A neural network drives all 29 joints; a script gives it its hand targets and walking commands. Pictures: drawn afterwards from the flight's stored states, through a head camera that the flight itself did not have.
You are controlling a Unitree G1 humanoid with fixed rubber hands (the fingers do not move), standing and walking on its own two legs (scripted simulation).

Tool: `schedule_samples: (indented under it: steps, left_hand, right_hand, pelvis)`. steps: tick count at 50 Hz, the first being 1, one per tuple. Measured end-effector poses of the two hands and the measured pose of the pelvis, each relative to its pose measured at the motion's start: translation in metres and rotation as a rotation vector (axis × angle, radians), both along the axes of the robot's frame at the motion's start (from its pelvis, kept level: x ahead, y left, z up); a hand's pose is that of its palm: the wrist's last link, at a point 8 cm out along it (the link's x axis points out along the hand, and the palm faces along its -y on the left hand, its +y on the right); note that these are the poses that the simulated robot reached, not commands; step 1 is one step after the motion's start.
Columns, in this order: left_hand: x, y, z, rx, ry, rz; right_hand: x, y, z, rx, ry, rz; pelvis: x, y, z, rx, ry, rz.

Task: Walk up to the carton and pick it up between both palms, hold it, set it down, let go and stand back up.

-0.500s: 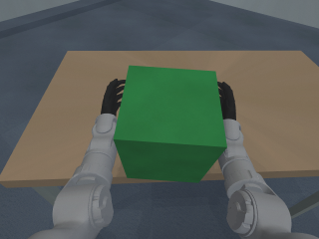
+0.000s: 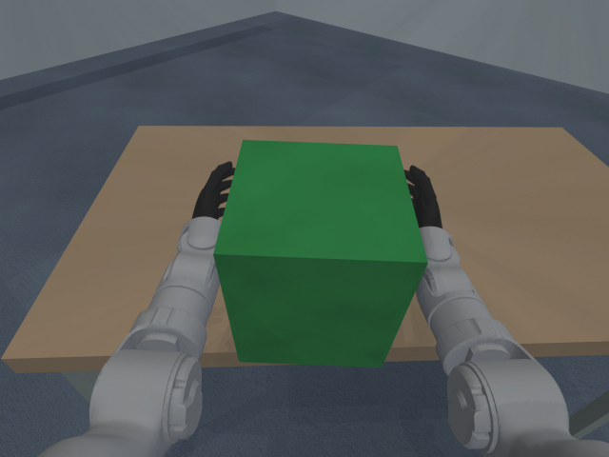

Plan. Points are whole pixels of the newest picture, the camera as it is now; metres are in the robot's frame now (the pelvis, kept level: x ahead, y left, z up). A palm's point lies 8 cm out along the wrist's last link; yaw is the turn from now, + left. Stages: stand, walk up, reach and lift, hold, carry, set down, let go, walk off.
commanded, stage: reach and lift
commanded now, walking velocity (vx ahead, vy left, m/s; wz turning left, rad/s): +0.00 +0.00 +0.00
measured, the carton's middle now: (315, 258) +0.38 +0.02 +0.09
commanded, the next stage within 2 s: hold in 1.82 s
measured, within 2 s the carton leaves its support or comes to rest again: neither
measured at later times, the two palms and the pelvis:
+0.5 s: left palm (199, 199) +0.38 +0.16 +0.19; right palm (445, 183) +0.39 -0.13 +0.22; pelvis -0.02 +0.00 +0.00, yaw +0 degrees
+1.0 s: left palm (204, 186) +0.38 +0.15 +0.22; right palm (460, 175) +0.39 -0.15 +0.24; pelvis -0.02 +0.00 +0.00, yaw +0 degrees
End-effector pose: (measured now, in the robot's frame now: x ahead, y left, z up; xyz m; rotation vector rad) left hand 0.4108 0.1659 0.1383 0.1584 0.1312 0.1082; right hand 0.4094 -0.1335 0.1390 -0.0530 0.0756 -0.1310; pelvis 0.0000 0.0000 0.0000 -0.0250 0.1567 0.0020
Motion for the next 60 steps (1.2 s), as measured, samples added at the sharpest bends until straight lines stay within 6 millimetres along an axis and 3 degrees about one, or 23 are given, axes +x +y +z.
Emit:
schedule_samples:
  steps: [5,19,38,60]
  left_hand:
    - [-0.005,-0.003,0.024,0.023,-0.011,-0.002]
    - [-0.026,-0.003,0.054,-0.108,-0.006,0.037]
    - [-0.033,-0.001,0.067,-0.091,0.078,0.061]
    - [-0.037,-0.015,0.087,-0.085,0.088,0.051]
  right_hand:
    - [-0.005,-0.003,0.024,0.015,-0.011,-0.003]
    - [-0.017,-0.002,0.082,0.038,-0.014,0.015]
    - [-0.019,-0.001,0.081,0.018,0.071,0.035]
    - [-0.024,-0.014,0.108,0.055,0.083,0.024]
  pelvis:
    - [-0.003,0.000,0.000,0.001,-0.016,0.000]
    - [-0.014,-0.001,0.000,0.002,-0.089,0.002]
    - [-0.016,-0.001,0.001,0.002,-0.110,0.003]
    - [-0.018,-0.001,0.000,0.003,-0.114,0.003]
